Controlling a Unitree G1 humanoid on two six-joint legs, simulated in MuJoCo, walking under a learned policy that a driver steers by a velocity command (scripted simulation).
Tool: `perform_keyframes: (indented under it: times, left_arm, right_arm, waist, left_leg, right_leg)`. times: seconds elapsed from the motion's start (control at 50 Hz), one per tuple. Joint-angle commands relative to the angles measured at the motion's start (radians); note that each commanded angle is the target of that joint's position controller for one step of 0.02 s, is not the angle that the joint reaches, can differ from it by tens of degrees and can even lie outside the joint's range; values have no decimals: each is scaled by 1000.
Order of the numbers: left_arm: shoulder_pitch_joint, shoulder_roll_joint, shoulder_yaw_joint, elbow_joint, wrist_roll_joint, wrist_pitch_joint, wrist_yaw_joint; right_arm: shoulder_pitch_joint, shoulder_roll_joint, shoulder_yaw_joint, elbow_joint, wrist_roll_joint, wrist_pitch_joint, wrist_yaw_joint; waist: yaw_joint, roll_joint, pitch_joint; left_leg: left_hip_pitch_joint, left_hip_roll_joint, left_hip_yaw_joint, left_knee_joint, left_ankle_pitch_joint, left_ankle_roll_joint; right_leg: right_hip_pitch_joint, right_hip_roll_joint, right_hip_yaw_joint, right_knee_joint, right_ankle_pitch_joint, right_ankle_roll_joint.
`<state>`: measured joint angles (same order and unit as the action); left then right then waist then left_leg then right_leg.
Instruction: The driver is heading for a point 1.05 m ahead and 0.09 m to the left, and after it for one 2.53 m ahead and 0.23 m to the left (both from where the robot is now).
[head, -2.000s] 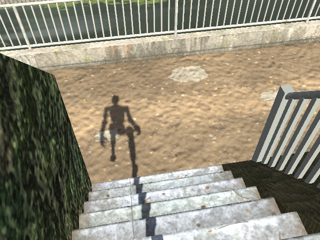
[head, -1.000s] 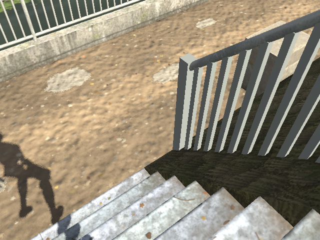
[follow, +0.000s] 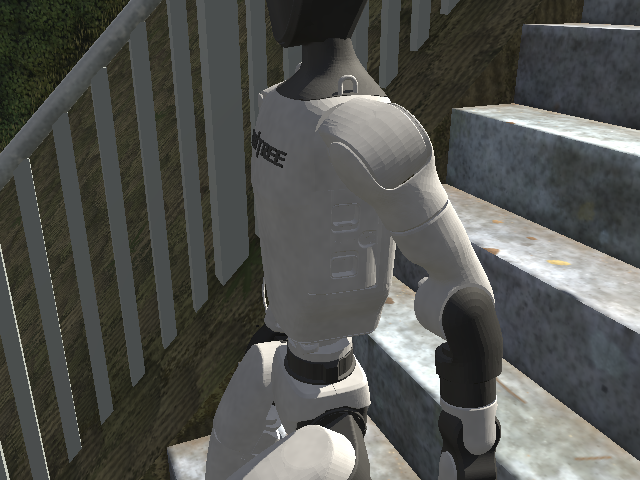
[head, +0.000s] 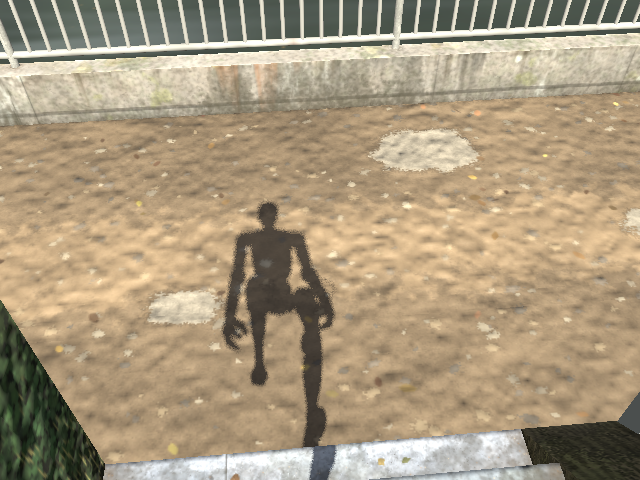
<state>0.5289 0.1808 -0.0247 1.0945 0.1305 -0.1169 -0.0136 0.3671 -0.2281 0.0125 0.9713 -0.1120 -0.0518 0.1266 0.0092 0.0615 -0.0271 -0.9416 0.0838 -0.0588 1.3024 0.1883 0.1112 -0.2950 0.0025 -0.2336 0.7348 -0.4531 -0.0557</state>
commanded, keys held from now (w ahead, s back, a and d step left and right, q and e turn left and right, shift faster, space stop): w+q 0.18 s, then w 0.82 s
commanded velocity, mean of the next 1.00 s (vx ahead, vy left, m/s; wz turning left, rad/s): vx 0.50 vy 0.00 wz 0.24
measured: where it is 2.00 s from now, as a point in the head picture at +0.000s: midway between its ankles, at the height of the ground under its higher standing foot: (285, 450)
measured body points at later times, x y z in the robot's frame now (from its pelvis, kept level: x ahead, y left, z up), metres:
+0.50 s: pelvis +0.23 +0.09 -0.21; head +0.24 +0.10 +0.24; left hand +0.21 +0.34 -0.36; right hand +0.20 -0.16 -0.36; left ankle +0.17 +0.17 -0.93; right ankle +0.37 -0.04 -0.83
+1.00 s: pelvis +0.48 +0.11 -0.47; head +0.48 +0.11 -0.02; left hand +0.28 +0.24 -0.61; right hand +0.64 -0.07 -0.61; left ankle +0.65 +0.30 -1.11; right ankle +0.41 +0.03 -1.15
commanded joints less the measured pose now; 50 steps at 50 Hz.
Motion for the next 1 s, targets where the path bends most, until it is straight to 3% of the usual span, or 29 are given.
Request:
perform_keyframes:
  times: [0.02,0.14,0.18,0.24,0.26,0.28,0.3,0.32,0.34,0.38,0.4,0.42,0.44,0.46,0.48,0.52,0.56,0.64,0.66,0.68,0.7,0.72,0.74,0.78,0.8,0.84,0.88,0.92,1.0]
  left_arm:
    - [27,1,-40,12,4,-53,20]
    - [114,55,-32,23,17,-39,4]
    - [190,54,-15,48,-38,-5,37]
    - [180,148,29,64,7,50,26]
    - [134,127,32,58,12,62,1]
    - [80,130,35,62,-29,77,-17]
    - [40,199,52,70,-8,98,-50]
    - [77,109,60,45,-24,98,-95]
    - [30,29,51,-32,-63,63,-117]
    - [-146,65,45,-161,-115,11,-106]
    - [-124,67,53,-175,-122,-3,-80]
    - [-128,16,28,-139,-64,9,-49]
    - [-113,3,29,-131,-45,25,-36]
    - [-45,15,46,-60,-41,40,-51]
    - [-53,-17,36,-65,-31,53,-73]
    - [-51,19,32,-78,1,38,-92]
    - [-68,59,39,-84,-23,17,-64]
    - [-254,134,45,-154,1,38,-50]
    - [-369,117,41,-195,-19,43,-53]
    - [-237,118,41,-133,-40,34,-51]
    - [19,158,66,-23,-66,18,-49]
    - [326,250,116,65,-50,11,-27]
    - [429,362,150,83,-20,19,-30]
    - [343,390,172,87,14,26,-72]
    - [211,258,132,75,3,37,-74]
    - [100,-55,23,59,31,40,-50]
    - [44,-84,-2,42,-41,6,-13]
    - [-44,6,-13,2,-42,-46,4]
    - [-4,146,-14,-36,-40,-58,17]
  right_arm:
    - [52,-17,3,-25,-12,-10,-12]
    - [-109,-9,-2,-35,-8,14,-39]
    - [-301,-32,-6,-74,-7,15,-53]
    - [-254,13,5,-31,-10,15,-57]
    - [-53,-28,-14,61,-16,2,-60]
    - [115,-128,-63,176,22,-17,-61]
    - [359,-197,-113,252,22,-31,-63]
    - [484,-305,-155,278,9,-43,-73]
    - [547,-374,-175,298,1,-52,-89]
    - [425,-226,-137,275,-11,-36,-69]
    - [303,-155,-104,233,18,-30,-48]
    - [206,53,-25,187,-10,-36,-52]
    - [193,51,-18,180,-10,-42,-65]
    - [120,95,10,129,36,-50,-75]
    - [57,10,1,97,30,-66,-65]
    - [63,25,21,84,31,-96,-91]
    - [-5,-46,17,29,-3,-97,-93]
    - [223,-71,18,78,34,-64,-93]
    - [237,-96,5,78,57,-41,-97]
    - [231,-146,-6,76,7,-12,-86]
    - [183,-141,-13,72,2,6,-60]
    - [167,-116,-14,94,22,11,-18]
    - [283,-12,-24,100,56,-5,13]
    - [149,-70,-49,-40,119,-37,2]
    - [67,-20,-25,-85,92,-44,-14]
    - [109,70,20,-36,27,-30,-45]
    - [43,72,23,-19,29,-18,-20]
    - [8,59,32,-21,-4,-24,27]
    - [-74,-69,2,-55,-6,-20,-21]
  waist:
    - [-30,-51,114]
    - [11,-106,221]
    - [117,-99,289]
    - [83,-161,245]
    - [17,-84,180]
    - [-51,32,109]
    - [-183,123,39]
    - [-183,221,-136]
    - [-187,156,-246]
    - [-168,-43,-109]
    - [-88,23,38]
    - [-35,-160,165]
    - [4,-101,193]
    - [30,-148,230]
    - [60,-19,216]
    - [44,-3,128]
    - [48,-11,85]
    - [-44,-59,191]
    - [-86,-27,197]
    - [-44,-40,131]
    - [55,-111,95]
    - [185,-200,55]
    - [163,-373,-119]
    - [145,-160,-74]
    - [75,-79,40]
    - [-21,25,216]
    - [-28,-26,223]
    - [-48,-129,114]
    - [-33,-117,119]
  left_leg:
    - [29,65,-114,-371,365,-7]
    - [376,14,65,-545,342,-33]
    - [222,44,61,-902,152,-34]
    - [393,78,2,-956,93,-30]
    - [662,65,33,-969,155,-32]
    - [881,6,152,-1237,277,-45]
    - [1253,2,192,-1243,390,-4]
    - [1619,88,58,-825,658,106]
    - [1746,168,-12,-632,818,167]
    - [1533,263,-64,-678,373,187]
    - [1190,371,-268,-772,-10,240]
    - [908,330,-170,-798,-106,175]
    - [736,264,-109,-808,-134,159]
    - [373,193,34,-841,-124,164]
    - [183,94,68,-772,-187,146]
    - [137,41,59,-648,-372,126]
    - [-68,-41,119,-560,-612,70]
    - [432,130,-210,-327,-607,100]
    - [600,154,-310,-314,-532,105]
    - [522,136,-280,-166,-480,96]
    - [439,65,-170,30,-443,60]
    - [361,-35,-179,433,-466,-14]
    - [-34,-255,-48,934,-1057,-62]
    - [-453,-204,-7,892,-966,-67]
    - [-588,-48,-72,689,-766,-33]
    - [-450,100,-146,249,-277,26]
    - [-28,77,0,-122,114,5]
    - [319,38,19,-162,424,-36]
    - [563,-47,88,-378,393,-99]
  right_leg:
    - [-106,-336,214,-128,228,-142]
    - [-192,-354,184,12,13,-77]
    - [62,-380,255,52,24,-59]
    - [102,-459,362,145,323,-60]
    - [7,-399,276,364,310,-31]
    - [-7,-249,135,616,160,5]
    - [-200,-152,70,962,4,42]
    - [-549,-48,97,1321,-420,55]
    - [-725,-31,142,1416,-433,32]
    - [-990,-129,203,1236,-342,-11]
    - [-1019,-159,309,1184,-183,-22]
    - [-943,-265,425,750,184,-49]
    - [-780,-224,359,690,235,-61]
    - [-461,-206,293,407,564,-51]
    - [-273,-151,242,469,667,-32]
    - [-177,-119,251,338,886,-11]
    - [170,-46,179,147,1094,45]
    - [-126,-100,230,-231,697,49]
    - [-206,-143,293,-456,581,15]
    - [33,-115,235,-366,767,3]
    - [294,-95,179,-478,836,-5]
    - [524,-166,274,-682,889,-86]
    - [921,-283,312,-88,1617,-256]
    - [884,-392,505,-82,1420,-353]
    - [655,-462,627,-160,860,-349]
    - [169,-347,475,-220,604,-221]
    - [-289,-190,328,-239,524,-180]
    - [-538,-67,267,-163,280,-134]
    - [-572,-79,351,30,110,-128]
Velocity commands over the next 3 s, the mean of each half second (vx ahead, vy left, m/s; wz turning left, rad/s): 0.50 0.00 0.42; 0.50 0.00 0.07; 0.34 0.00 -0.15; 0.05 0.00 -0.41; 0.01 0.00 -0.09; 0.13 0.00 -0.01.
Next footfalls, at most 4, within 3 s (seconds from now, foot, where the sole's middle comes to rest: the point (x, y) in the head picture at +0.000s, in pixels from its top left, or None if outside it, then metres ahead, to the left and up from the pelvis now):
0.30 left None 0.21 0.18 -0.96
0.72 right None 0.45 0.03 -1.18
1.18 left None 0.65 0.27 -1.40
1.62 right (318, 478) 0.88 0.06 -1.62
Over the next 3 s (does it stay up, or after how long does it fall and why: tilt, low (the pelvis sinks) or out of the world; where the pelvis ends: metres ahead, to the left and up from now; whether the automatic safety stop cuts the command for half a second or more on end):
stays up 1.20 0.19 -1.08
